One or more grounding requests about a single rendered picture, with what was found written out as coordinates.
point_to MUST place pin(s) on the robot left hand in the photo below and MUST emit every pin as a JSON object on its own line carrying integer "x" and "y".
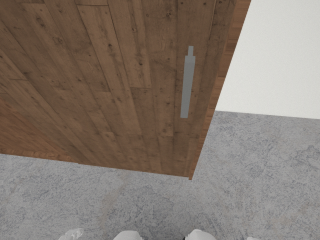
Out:
{"x": 72, "y": 234}

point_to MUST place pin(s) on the handle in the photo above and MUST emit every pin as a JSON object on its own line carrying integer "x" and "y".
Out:
{"x": 189, "y": 66}

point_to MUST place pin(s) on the robot left thigh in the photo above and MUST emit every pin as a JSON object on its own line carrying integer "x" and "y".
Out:
{"x": 128, "y": 235}

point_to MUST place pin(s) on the wardrobe door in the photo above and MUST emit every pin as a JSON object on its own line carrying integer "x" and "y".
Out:
{"x": 18, "y": 133}
{"x": 103, "y": 79}

